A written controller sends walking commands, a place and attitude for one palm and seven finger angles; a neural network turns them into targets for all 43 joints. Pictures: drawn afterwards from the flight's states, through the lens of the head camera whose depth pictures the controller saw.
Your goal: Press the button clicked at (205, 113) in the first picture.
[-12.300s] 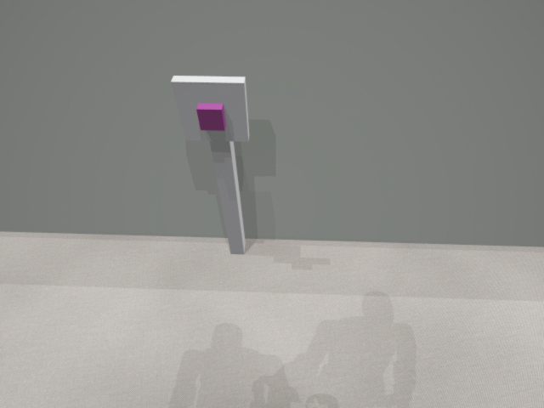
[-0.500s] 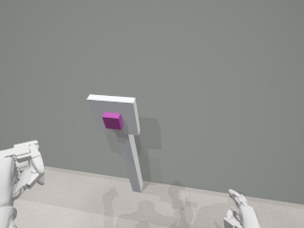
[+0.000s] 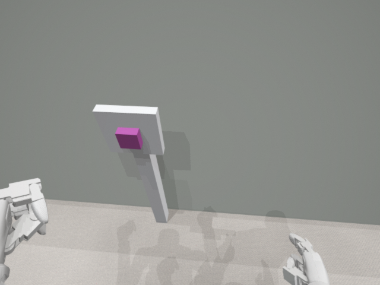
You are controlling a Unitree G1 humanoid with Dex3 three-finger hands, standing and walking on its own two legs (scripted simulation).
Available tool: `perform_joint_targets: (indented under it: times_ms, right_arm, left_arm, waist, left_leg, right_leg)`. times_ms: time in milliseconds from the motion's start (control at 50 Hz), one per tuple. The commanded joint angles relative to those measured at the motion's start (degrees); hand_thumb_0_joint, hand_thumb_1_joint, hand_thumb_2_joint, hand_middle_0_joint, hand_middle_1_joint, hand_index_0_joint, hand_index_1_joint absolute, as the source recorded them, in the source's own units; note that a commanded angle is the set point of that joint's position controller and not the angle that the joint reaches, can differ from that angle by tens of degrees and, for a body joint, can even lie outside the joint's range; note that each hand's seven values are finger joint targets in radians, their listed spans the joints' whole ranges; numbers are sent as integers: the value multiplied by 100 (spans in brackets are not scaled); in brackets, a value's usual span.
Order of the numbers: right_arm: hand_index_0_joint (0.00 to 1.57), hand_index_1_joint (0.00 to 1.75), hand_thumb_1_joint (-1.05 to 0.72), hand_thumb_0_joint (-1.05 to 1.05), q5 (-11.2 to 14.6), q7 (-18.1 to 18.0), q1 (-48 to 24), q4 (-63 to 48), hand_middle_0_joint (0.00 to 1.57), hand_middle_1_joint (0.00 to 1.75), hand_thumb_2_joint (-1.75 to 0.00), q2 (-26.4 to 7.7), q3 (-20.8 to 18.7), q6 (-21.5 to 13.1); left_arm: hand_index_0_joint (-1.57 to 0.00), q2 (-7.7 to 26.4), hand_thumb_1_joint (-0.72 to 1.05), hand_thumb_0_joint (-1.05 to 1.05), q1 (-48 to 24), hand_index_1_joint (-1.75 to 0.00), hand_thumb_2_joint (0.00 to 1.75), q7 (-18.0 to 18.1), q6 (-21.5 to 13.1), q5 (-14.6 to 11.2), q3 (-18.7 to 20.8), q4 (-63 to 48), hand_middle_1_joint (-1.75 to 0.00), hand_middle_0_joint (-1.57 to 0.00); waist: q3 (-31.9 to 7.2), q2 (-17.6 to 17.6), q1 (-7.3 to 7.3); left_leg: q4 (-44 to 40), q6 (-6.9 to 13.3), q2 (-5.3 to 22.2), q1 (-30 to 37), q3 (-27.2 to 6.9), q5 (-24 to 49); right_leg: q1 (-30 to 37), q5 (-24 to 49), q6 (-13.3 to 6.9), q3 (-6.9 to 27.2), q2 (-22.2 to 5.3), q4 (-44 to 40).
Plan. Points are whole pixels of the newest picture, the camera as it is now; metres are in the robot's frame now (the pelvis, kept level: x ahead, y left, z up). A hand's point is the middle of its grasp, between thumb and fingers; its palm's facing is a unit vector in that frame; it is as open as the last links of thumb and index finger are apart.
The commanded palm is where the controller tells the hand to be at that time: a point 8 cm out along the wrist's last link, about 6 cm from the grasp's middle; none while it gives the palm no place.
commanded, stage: step back with the hand held close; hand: left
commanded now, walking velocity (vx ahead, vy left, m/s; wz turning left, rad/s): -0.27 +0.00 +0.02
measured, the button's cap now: (129, 137) +0.51 +0.22 -0.03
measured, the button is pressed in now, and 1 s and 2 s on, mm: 0 0 0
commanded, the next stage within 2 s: stop stepping back and stand still in 0.88 s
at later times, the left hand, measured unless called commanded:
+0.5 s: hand out of the picture +0.10 +0.27 +0.15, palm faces +0.42 -0.76 -0.49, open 3.1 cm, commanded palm +0.04 +0.30 +0.17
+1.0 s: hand out of the picture +0.02 +0.25 +0.16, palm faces +0.35 -0.84 -0.42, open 3.1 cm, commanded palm -0.03 +0.30 +0.17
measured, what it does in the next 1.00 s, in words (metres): walks backwards: right foot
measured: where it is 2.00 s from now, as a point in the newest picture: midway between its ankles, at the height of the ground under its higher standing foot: outside the picture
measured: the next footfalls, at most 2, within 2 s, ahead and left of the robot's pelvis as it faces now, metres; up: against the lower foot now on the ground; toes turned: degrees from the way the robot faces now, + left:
right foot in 0.92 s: -0.23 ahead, -0.06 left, +0.00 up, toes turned -5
left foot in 1.06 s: -0.06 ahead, +0.10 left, +0.00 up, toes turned +0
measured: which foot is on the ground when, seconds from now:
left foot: down 0.00-0.92, up 0.94-1.00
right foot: down 0.00-0.68, up 0.70-0.90, down 0.92-1.00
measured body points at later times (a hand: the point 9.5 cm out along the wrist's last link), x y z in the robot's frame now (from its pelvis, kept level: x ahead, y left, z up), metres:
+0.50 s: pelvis -0.08 +0.01 -0.02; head -0.06 +0.02 +0.43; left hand +0.07 +0.31 +0.18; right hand +0.12 -0.20 -0.09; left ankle +0.02 +0.11 -0.74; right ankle -0.02 -0.12 -0.74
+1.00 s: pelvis -0.17 +0.02 -0.02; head -0.16 +0.04 +0.43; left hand -0.01 +0.30 +0.19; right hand +0.01 -0.20 -0.10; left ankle -0.05 +0.11 -0.73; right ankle -0.22 -0.11 -0.74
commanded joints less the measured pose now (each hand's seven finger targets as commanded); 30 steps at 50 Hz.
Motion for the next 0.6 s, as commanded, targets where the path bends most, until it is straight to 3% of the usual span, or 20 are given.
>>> perform_joint_targets:
  times_ms: [0, 60, 140, 220, 280, 360, 400, 440, 480, 500, 520, 540, 560, 580]
  right_arm:
    - [20, 30, -90, 0, 2, -42, -609, -1042, 20, 30, -90, -542, -259, -145]
    - [20, 30, -90, 0, 19, -33, -580, -1080, 20, 30, -90, -571, -284, -123]
    - [20, 30, -90, 0, 24, -37, -563, -1073, 20, 30, -90, -593, -293, -178]
    - [20, 30, -90, 0, 26, -36, -542, -1100, 20, 30, -90, -633, -279, -276]
    - [20, 30, -90, 0, -1, -62, -549, -1118, 20, 30, -90, -711, -291, -413]
    - [20, 30, -90, 0, -26, -54, -477, -1099, 20, 30, -90, -709, -288, -615]
    - [20, 30, -90, 0, -24, -53, -437, -1063, 20, 30, -90, -652, -287, -690]
    - [20, 30, -90, 0, -23, -21, -315, -1013, 20, 30, -90, -628, -318, -730]
    - [20, 30, -90, 0, -77, 1, -274, -888, 20, 30, -90, -604, -362, -729]
    - [20, 30, -90, 0, -93, 19, -188, -762, 20, 30, -90, -525, -323, -701]
    - [20, 30, -90, 0, -102, 38, -197, -686, 20, 30, -90, -501, -314, -679]
    - [20, 30, -90, 0, -109, 41, -228, -646, 20, 30, -90, -484, -299, -642]
    - [20, 30, -90, 0, -112, 25, -271, -625, 20, 30, -90, -450, -278, -608]
    - [20, 30, -90, 0, -101, -10, -316, -615, 20, 30, -90, -504, -297, -582]
  left_arm:
    - [-130, 1149, 90, 0, 193, -150, 90, 166, -395, -93, 953, -1432, -150, -130]
    - [-130, 1103, 90, 0, 265, -150, 90, 195, -404, -110, 915, -1423, -150, -130]
    - [-130, 1084, 90, 0, 266, -150, 90, 242, -472, -80, 876, -1462, -150, -130]
    - [-130, 1036, 90, 0, 244, -150, 90, 273, -557, -27, 860, -1563, -150, -130]
    - [-130, 1146, 90, 0, 122, -150, 90, 306, -685, 63, 1023, -1801, -150, -130]
    - [-130, 979, 90, 0, 49, -150, 90, 313, -780, 157, 1036, -1801, -150, -130]
    - [-130, 978, 90, 0, 67, -150, 90, 307, -813, 154, 1069, -1740, -150, -130]
    - [-130, 973, 90, 0, 48, -150, 90, 293, -842, 115, 1048, -1772, -150, -130]
    - [-130, 1109, 90, 0, -114, -150, 90, 320, -862, 64, 1045, -1864, -150, -130]
    - [-130, 986, 90, 0, -178, -150, 90, 363, -833, 58, 859, -1761, -150, -130]
    - [-130, 964, 90, 0, -326, -150, 90, 402, -820, 71, 767, -1766, -150, -130]
    - [-130, 1022, 90, 0, -433, -150, 90, 445, -811, 84, 760, -1761, -150, -130]
    - [-130, 1071, 90, 0, -468, -150, 90, 473, -786, 85, 802, -1681, -150, -130]
    - [-130, 1126, 90, 0, -533, -150, 90, 491, -782, 80, 826, -1707, -150, -130]
  waist:
    - [-1099, -160, 18]
    - [-1011, -93, 0]
    - [-848, -1, -33]
    - [-654, 78, -56]
    - [-587, 473, -51]
    - [-516, 778, -31]
    - [-535, 570, -40]
    - [-558, -35, -77]
    - [-499, -645, -126]
    - [-468, -954, -153]
    - [-495, -1139, -181]
    - [-504, -1111, -209]
    - [-469, -1137, -220]
    - [-382, -885, -235]
  left_leg:
    - [-61, 173, 251, 573, -201, 2111]
    - [-103, 175, 283, 314, -234, 1844]
    - [-248, 217, 328, -147, -332, 958]
    - [-565, 298, 424, -935, -558, -467]
    - [-913, 436, 588, -1811, -825, -1739]
    - [-1219, 615, 929, -2853, -1204, -2837]
    - [-965, 604, 871, -2884, -1157, -2825]
    - [-260, 404, 468, -2336, -786, -2445]
    - [845, 121, 32, -1140, -391, -1786]
    - [1460, 0, -120, -633, -284, -1311]
    - [1804, -46, -170, -304, -241, -1041]
    - [1845, -40, -174, -127, -250, -857]
    - [1589, -24, -160, -58, -272, -771]
    - [1264, -4, -118, 22, -339, -801]
  right_leg:
    - [35, 2172, 84, 6, -245, 74]
    - [-36, 1921, 94, 28, -220, 132]
    - [-89, 1326, 94, 84, -190, 140]
    - [108, 623, 79, 124, -98, 322]
    - [542, 322, 98, 119, 53, 742]
    - [1056, 143, 120, 64, 238, 1585]
    - [961, 96, 84, 212, 209, 1522]
    - [238, -267, -76, 659, -38, 828]
    - [-1290, -1350, -377, 1447, -619, -309]
    - [-1835, -1390, -560, 1692, -1035, -639]
    - [-2119, -1126, -663, 1703, -1256, -718]
    - [-2218, -821, -670, 1566, -1298, -671]
    - [-2227, -680, -567, 1311, -1169, -562]
    - [-2359, -757, -463, 1086, -972, -451]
